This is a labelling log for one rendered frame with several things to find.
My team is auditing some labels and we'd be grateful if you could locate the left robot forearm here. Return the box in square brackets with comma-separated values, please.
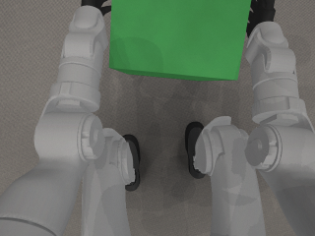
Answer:
[33, 5, 108, 152]

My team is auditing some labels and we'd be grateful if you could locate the robot left upper arm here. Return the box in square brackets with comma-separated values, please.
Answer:
[0, 111, 105, 236]

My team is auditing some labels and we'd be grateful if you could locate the right robot forearm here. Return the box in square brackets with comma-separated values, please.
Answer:
[244, 21, 315, 134]

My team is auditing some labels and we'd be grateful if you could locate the left robot foot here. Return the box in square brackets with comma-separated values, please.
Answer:
[122, 134, 141, 192]

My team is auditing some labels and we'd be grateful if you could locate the left robot hand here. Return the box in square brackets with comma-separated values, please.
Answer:
[81, 0, 112, 16]

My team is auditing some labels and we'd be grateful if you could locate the carton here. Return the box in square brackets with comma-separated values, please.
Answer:
[108, 0, 252, 82]

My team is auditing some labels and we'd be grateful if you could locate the right robot hand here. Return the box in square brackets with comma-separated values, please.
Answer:
[246, 0, 276, 38]

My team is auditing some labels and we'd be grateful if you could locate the right robot shin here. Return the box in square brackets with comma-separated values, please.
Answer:
[193, 116, 249, 174]

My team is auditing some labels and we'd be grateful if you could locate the robot right upper arm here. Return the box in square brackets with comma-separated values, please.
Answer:
[244, 124, 315, 236]

